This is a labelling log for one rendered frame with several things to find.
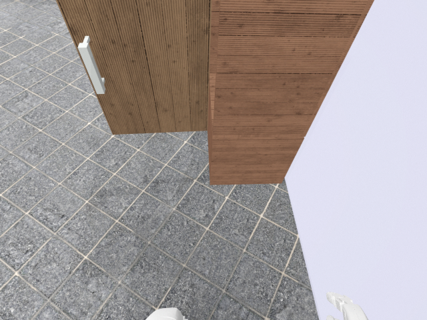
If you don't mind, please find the handle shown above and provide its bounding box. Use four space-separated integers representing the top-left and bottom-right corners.
78 36 105 94

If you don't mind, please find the right robot hand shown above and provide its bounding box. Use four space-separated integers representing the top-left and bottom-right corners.
326 292 368 320

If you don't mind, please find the cupboard door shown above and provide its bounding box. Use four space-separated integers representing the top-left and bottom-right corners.
56 0 212 135

